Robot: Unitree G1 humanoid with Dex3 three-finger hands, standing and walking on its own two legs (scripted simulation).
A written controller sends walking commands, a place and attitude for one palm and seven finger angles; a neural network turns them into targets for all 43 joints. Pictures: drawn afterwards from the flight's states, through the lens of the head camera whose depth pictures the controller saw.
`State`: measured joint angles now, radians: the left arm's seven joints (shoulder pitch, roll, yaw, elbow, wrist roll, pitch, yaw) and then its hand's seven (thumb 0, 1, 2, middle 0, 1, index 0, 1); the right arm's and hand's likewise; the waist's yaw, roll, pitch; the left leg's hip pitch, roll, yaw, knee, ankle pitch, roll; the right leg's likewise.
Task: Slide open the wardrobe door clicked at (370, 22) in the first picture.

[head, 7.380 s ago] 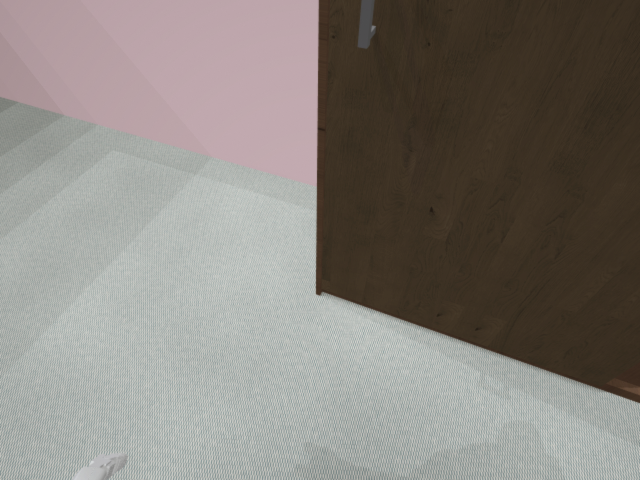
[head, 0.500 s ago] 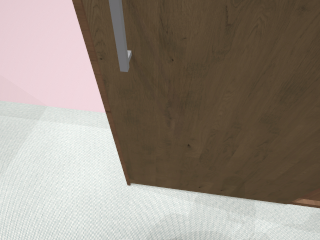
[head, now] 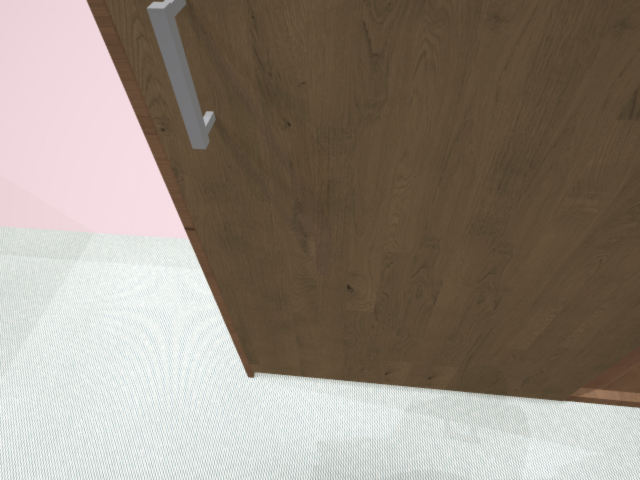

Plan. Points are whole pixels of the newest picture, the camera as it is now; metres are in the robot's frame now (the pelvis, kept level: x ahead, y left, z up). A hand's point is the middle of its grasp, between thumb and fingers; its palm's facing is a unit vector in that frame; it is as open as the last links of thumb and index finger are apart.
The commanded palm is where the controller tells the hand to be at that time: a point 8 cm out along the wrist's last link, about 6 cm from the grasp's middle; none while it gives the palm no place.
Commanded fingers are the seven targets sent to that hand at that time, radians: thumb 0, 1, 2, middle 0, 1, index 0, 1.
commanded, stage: come to a stop and stand still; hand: left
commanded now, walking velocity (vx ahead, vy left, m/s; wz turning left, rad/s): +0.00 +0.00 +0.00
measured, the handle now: (188, 76) +0.49 +0.18 +0.26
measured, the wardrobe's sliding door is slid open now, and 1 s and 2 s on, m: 0.00 0.00 0.00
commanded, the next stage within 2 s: look again from close up in 1.42 s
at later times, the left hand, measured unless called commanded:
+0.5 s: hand out of the picture -0.06 +0.14 -0.17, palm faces +0.08 -0.98 -0.16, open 7.3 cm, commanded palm none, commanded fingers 0.00 0.90 0.90 -0.20 -0.30 -0.20 -0.30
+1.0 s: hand out of the picture +0.01 +0.21 -0.16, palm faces +0.06 -0.97 -0.23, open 7.3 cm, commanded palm none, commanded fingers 0.00 0.90 0.90 -0.20 -0.30 -0.20 -0.30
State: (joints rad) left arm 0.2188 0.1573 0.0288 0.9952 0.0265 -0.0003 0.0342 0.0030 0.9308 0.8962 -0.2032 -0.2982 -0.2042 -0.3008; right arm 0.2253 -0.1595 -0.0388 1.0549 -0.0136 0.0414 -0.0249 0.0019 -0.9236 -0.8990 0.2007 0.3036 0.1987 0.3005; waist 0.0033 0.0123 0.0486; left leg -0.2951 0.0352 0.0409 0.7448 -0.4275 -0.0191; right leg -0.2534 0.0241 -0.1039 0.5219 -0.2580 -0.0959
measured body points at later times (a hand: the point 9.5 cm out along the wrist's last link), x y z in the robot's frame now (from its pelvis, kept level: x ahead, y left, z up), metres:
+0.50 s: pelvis -0.02 -0.02 +0.01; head -0.01 -0.01 +0.46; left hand -0.06 +0.19 -0.16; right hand -0.08 -0.20 -0.16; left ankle -0.03 +0.13 -0.74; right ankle +0.02 -0.06 -0.74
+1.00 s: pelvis -0.02 +0.04 +0.00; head -0.04 +0.02 +0.45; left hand +0.00 +0.27 -0.14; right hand -0.05 -0.16 -0.17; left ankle -0.03 +0.12 -0.74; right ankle +0.02 -0.06 -0.74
